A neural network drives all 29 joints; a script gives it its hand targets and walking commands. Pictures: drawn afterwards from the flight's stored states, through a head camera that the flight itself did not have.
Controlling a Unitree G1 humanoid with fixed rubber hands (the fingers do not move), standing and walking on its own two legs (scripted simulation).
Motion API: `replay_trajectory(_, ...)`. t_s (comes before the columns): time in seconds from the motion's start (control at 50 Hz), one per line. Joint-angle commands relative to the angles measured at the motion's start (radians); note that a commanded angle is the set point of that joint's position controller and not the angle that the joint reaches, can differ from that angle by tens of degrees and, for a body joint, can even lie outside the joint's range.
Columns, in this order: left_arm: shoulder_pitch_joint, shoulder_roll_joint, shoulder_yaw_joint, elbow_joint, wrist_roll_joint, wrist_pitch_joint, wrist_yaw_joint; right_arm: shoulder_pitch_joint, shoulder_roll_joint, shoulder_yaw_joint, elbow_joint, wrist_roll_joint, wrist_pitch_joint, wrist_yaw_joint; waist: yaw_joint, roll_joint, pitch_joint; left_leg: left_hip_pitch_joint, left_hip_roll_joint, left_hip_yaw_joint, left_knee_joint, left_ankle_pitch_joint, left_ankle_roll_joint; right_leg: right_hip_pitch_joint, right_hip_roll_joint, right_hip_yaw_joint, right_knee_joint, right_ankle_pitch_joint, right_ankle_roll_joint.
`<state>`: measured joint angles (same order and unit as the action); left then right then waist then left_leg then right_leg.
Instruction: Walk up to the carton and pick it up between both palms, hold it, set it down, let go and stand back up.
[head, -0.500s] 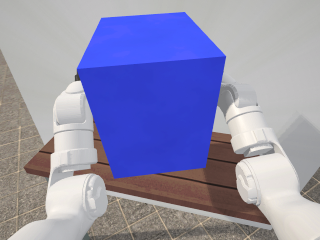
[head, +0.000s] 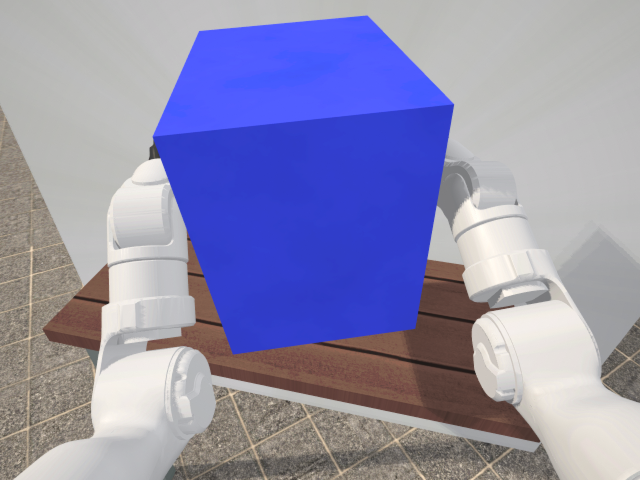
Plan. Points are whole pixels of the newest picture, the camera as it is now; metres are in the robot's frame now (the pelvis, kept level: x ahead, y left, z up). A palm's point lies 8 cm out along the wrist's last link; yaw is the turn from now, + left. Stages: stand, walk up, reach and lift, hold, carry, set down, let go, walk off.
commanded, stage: set down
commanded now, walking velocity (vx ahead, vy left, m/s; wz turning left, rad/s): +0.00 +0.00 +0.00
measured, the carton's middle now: (304, 175) +0.37 +0.00 +0.26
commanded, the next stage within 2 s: none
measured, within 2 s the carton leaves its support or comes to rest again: neither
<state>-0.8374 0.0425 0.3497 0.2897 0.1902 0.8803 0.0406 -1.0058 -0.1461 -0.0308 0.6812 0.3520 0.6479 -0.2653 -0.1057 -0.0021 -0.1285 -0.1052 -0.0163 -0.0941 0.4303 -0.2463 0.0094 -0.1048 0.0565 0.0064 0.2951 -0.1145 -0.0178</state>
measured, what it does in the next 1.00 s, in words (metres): stands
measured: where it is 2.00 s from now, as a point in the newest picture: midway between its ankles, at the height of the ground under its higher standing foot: outside the picture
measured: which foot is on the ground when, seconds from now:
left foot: down 0.00-1.00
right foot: down 0.00-1.00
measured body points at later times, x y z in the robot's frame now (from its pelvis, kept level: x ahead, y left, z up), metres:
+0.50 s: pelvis +0.01 -0.01 +0.00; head -0.05 +0.02 +0.45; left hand +0.42 +0.14 +0.23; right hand +0.41 -0.17 +0.22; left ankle +0.00 +0.11 -0.75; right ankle +0.03 -0.11 -0.75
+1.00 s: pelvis +0.01 +0.00 +0.00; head -0.02 +0.03 +0.45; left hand +0.44 +0.12 +0.21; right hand +0.41 -0.18 +0.19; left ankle +0.00 +0.11 -0.75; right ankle +0.03 -0.11 -0.75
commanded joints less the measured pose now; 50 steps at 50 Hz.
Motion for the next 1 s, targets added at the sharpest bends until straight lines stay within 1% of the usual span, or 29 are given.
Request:
replay_trajectory(0.0,-0.949,-0.577,-0.464,-0.054,-0.185,-0.105,-0.145,-0.837,0.720,0.242,-0.251,0.112,-0.036,0.119,-0.032,0.074,-0.309,-0.056,-0.015,0.033,-0.107,0.187,-0.054,0.211,0.013,-0.014,-0.012,0.124,0.040)
replay_trajectory(0.02,-0.951,-0.568,-0.447,-0.019,-0.180,-0.118,-0.150,-0.838,0.720,0.226,-0.219,0.096,-0.048,0.124,-0.028,0.067,-0.293,-0.063,-0.015,0.031,-0.117,0.163,-0.052,0.197,0.010,-0.017,-0.020,0.105,0.040)
replay_trajectory(0.04,-0.966,-0.567,-0.434,-0.002,-0.178,-0.142,-0.155,-0.854,0.726,0.207,-0.211,0.076,-0.072,0.130,-0.032,0.060,-0.298,-0.068,-0.016,0.035,-0.123,0.136,-0.048,0.193,0.005,-0.020,-0.021,0.092,0.039)
replay_trajectory(0.06,-0.974,-0.566,-0.411,0.033,-0.172,-0.159,-0.160,-0.869,0.733,0.196,-0.194,0.058,-0.093,0.136,-0.021,0.053,-0.296,-0.074,-0.017,0.032,-0.134,0.115,-0.044,0.195,0.005,-0.023,-0.026,0.079,0.040)
replay_trajectory(0.08,-0.989,-0.575,-0.403,0.037,-0.172,-0.187,-0.163,-0.887,0.739,0.183,-0.201,0.044,-0.124,0.142,-0.023,0.050,-0.319,-0.071,-0.016,0.036,-0.133,0.110,-0.040,0.202,0.001,-0.024,-0.024,0.084,0.041)
replay_trajectory(0.14,-1.000,-0.577,-0.360,0.084,-0.154,-0.262,-0.168,-0.907,0.750,0.159,-0.171,0.001,-0.208,0.156,-0.014,0.026,-0.350,-0.038,-0.025,0.043,-0.126,0.146,-0.037,0.230,-0.001,-0.031,-0.019,0.136,0.051)
replay_trajectory(0.16,-0.999,-0.568,-0.348,0.104,-0.143,-0.284,-0.169,-0.905,0.747,0.150,-0.149,-0.018,-0.233,0.158,-0.017,0.014,-0.357,-0.027,-0.027,0.043,-0.122,0.149,-0.034,0.238,-0.004,-0.034,-0.020,0.146,0.053)
replay_trajectory(0.2,-0.952,-0.549,-0.324,0.131,-0.111,-0.317,-0.171,-0.871,0.730,0.144,-0.122,-0.048,-0.279,0.161,-0.011,0.004,-0.348,0.001,-0.028,0.048,-0.123,0.179,-0.030,0.259,-0.006,-0.040,-0.022,0.176,0.057)
replay_trajectory(0.24,-0.898,-0.520,-0.285,0.184,-0.072,-0.337,-0.180,-0.836,0.703,0.120,-0.083,-0.088,-0.318,0.161,-0.013,-0.015,-0.303,0.010,-0.029,0.058,-0.134,0.168,-0.026,0.271,-0.010,-0.046,-0.032,0.174,0.061)
replay_trajectory(0.3,-0.822,-0.497,-0.258,0.230,-0.023,-0.355,-0.197,-0.772,0.662,0.084,-0.033,-0.142,-0.374,0.163,-0.018,-0.013,-0.222,0.029,-0.026,0.068,-0.156,0.163,-0.023,0.269,-0.014,-0.056,-0.050,0.158,0.061)
replay_trajectory(0.32,-0.803,-0.493,-0.259,0.232,-0.009,-0.359,-0.202,-0.754,0.651,0.078,-0.024,-0.154,-0.394,0.162,-0.024,-0.006,-0.208,0.039,-0.026,0.070,-0.157,0.178,-0.024,0.279,-0.016,-0.058,-0.053,0.169,0.060)
replay_trajectory(0.34,-0.783,-0.496,-0.263,0.227,-0.006,-0.363,-0.207,-0.741,0.646,0.077,-0.036,-0.166,-0.414,0.161,-0.027,-0.012,-0.211,0.051,-0.027,0.074,-0.151,0.200,-0.027,0.284,-0.014,-0.063,-0.051,0.185,0.059)
replay_trajectory(0.38,-0.787,-0.524,-0.310,0.178,-0.019,-0.382,-0.207,-0.743,0.641,0.095,-0.073,-0.166,-0.456,0.161,-0.036,0.006,-0.254,0.099,-0.031,0.080,-0.131,0.277,-0.040,0.298,-0.011,-0.073,-0.040,0.247,0.059)
replay_trajectory(0.42,-0.810,-0.570,-0.373,0.116,-0.051,-0.405,-0.197,-0.768,0.651,0.130,-0.130,-0.151,-0.498,0.161,-0.045,0.026,-0.331,0.154,-0.032,0.079,-0.099,0.367,-0.059,0.300,-0.004,-0.083,-0.031,0.302,0.056)
replay_trajectory(0.44,-0.821,-0.596,-0.410,0.079,-0.067,-0.418,-0.189,-0.784,0.661,0.159,-0.166,-0.138,-0.517,0.160,-0.044,0.043,-0.380,0.179,-0.034,0.075,-0.077,0.428,-0.068,0.306,-0.003,-0.087,-0.023,0.352,0.054)
replay_trajectory(0.48,-0.838,-0.649,-0.475,0.029,-0.095,-0.435,-0.169,-0.814,0.672,0.205,-0.234,-0.114,-0.546,0.159,-0.045,0.070,-0.443,0.217,-0.036,0.067,-0.047,0.503,-0.083,0.306,0.002,-0.087,-0.016,0.398,0.049)
replay_trajectory(0.54,-0.824,-0.687,-0.542,-0.002,-0.119,-0.446,-0.145,-0.817,0.671,0.249,-0.302,-0.102,-0.563,0.156,-0.054,0.087,-0.481,0.235,-0.033,0.059,-0.020,0.538,-0.096,0.287,0.003,-0.089,-0.009,0.406,0.044)
replay_trajectory(0.56,-0.822,-0.692,-0.557,-0.014,-0.122,-0.445,-0.138,-0.812,0.671,0.253,-0.309,-0.101,-0.564,0.156,-0.051,0.092,-0.482,0.237,-0.031,0.056,-0.022,0.521,-0.096,0.276,0.004,-0.090,-0.012,0.385,0.043)
replay_trajectory(0.6,-0.813,-0.702,-0.575,-0.008,-0.120,-0.442,-0.129,-0.789,0.659,0.244,-0.302,-0.113,-0.560,0.158,-0.060,0.099,-0.457,0.233,-0.025,0.053,-0.030,0.476,-0.095,0.243,0.000,-0.087,-0.022,0.342,0.041)
replay_trajectory(0.68,-0.750,-0.672,-0.530,0.077,-0.091,-0.422,-0.136,-0.721,0.634,0.192,-0.224,-0.154,-0.536,0.163,-0.059,0.067,-0.340,0.166,-0.020,0.060,-0.076,0.323,-0.079,0.217,-0.006,-0.089,-0.035,0.250,0.048)
replay_trajectory(0.7,-0.740,-0.663,-0.516,0.090,-0.083,-0.418,-0.139,-0.713,0.628,0.179,-0.208,-0.160,-0.533,0.165,-0.056,0.060,-0.331,0.157,-0.021,0.058,-0.084,0.303,-0.073,0.219,-0.010,-0.088,-0.033,0.250,0.052)
replay_trajectory(0.74,-0.723,-0.656,-0.493,0.103,-0.078,-0.415,-0.143,-0.709,0.627,0.173,-0.200,-0.163,-0.532,0.170,-0.049,0.044,-0.336,0.149,-0.021,0.060,-0.088,0.301,-0.067,0.232,-0.010,-0.088,-0.029,0.270,0.056)
replay_trajectory(0.76,-0.711,-0.650,-0.471,0.125,-0.068,-0.412,-0.145,-0.706,0.625,0.168,-0.188,-0.163,-0.530,0.172,-0.038,0.036,-0.318,0.139,-0.023,0.063,-0.095,0.296,-0.063,0.238,-0.011,-0.088,-0.029,0.274,0.061)
replay_trajectory(0.78,-0.710,-0.642,-0.457,0.137,-0.063,-0.413,-0.148,-0.703,0.626,0.163,-0.177,-0.168,-0.527,0.175,-0.036,0.028,-0.317,0.130,-0.024,0.067,-0.098,0.287,-0.061,0.242,-0.009,-0.091,-0.026,0.274,0.062)
replay_trajectory(0.82,-0.702,-0.651,-0.442,0.143,-0.060,-0.415,-0.148,-0.705,0.625,0.159,-0.179,-0.170,-0.532,0.182,-0.030,0.025,-0.319,0.142,-0.023,0.065,-0.097,0.329,-0.064,0.244,-0.007,-0.093,-0.021,0.312,0.063)
replay_trajectory(0.84,-0.698,-0.649,-0.438,0.141,-0.060,-0.418,-0.147,-0.704,0.624,0.156,-0.178,-0.169,-0.535,0.184,-0.034,0.023,-0.327,0.156,-0.024,0.067,-0.092,0.348,-0.066,0.240,-0.002,-0.094,-0.019,0.328,0.062)
replay_trajectory(0.9,-0.684,-0.651,-0.425,0.145,-0.056,-0.419,-0.147,-0.709,0.621,0.168,-0.194,-0.165,-0.540,0.190,-0.028,0.016,-0.342,0.167,-0.024,0.068,-0.080,0.393,-0.069,0.269,0.002,-0.092,-0.012,0.378,0.065)
replay_trajectory(0.94,-0.685,-0.652,-0.419,0.154,-0.052,-0.425,-0.146,-0.711,0.616,0.160,-0.185,-0.171,-0.545,0.193,-0.027,0.012,-0.332,0.169,-0.024,0.068,-0.083,0.385,-0.071,0.261,0.003,-0.095,-0.014,0.368,0.065)
replay_trajectory(0.98,-0.699,-0.663,-0.431,0.148,-0.061,-0.434,-0.141,-0.714,0.614,0.154,-0.191,-0.179,-0.555,0.198,-0.034,0.021,-0.354,0.188,-0.020,0.067,-0.078,0.396,-0.076,0.242,0.008,-0.097,-0.018,0.361,0.057)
